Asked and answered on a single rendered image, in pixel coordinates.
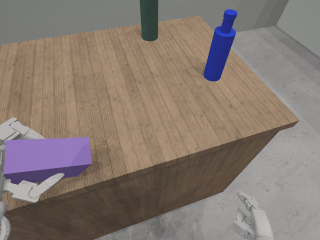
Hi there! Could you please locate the robot left forearm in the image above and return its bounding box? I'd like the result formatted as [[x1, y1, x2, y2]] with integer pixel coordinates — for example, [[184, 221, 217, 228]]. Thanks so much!
[[0, 201, 11, 240]]

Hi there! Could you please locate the sponge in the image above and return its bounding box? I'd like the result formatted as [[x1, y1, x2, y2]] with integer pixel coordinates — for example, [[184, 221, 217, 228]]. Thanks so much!
[[4, 137, 92, 185]]

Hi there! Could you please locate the robot left hand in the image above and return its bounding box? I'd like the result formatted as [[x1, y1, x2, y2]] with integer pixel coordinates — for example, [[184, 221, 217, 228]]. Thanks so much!
[[0, 117, 65, 204]]

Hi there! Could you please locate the robot right hand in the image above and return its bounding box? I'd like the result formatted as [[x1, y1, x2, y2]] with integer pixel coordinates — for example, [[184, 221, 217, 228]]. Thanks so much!
[[233, 191, 274, 240]]

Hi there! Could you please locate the table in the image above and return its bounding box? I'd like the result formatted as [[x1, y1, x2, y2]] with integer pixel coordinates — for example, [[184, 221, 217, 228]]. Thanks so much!
[[0, 16, 300, 240]]

